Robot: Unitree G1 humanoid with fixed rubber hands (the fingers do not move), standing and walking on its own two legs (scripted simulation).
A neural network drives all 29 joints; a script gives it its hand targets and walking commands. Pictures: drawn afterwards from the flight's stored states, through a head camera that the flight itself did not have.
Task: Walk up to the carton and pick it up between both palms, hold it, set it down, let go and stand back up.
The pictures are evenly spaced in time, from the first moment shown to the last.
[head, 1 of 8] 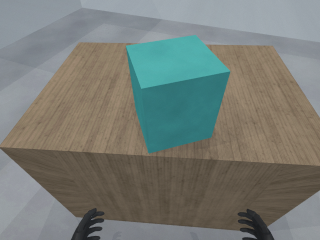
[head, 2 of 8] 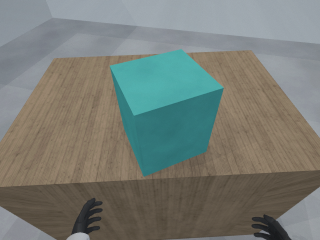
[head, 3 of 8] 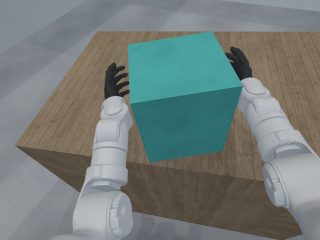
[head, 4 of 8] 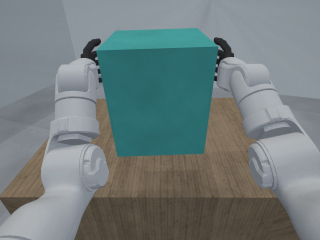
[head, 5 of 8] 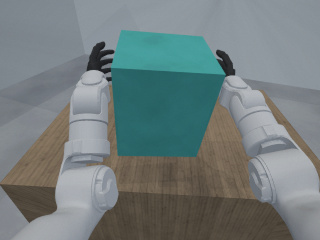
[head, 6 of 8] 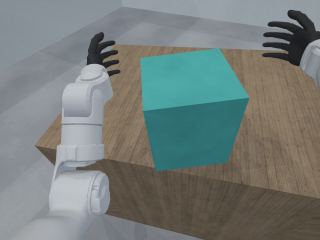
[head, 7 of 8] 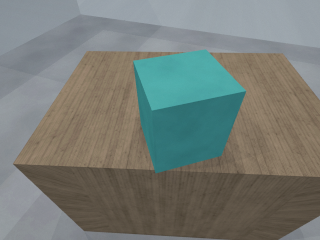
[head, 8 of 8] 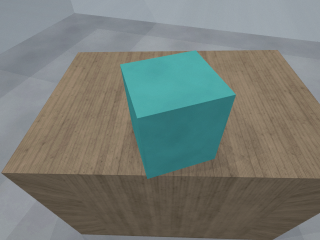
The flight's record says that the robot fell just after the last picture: no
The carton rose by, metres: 0.23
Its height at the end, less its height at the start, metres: +0.00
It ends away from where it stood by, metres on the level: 0.05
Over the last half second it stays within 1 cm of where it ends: yes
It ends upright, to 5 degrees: yes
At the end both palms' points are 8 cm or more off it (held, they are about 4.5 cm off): yes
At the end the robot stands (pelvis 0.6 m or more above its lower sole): yes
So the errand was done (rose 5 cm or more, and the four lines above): yes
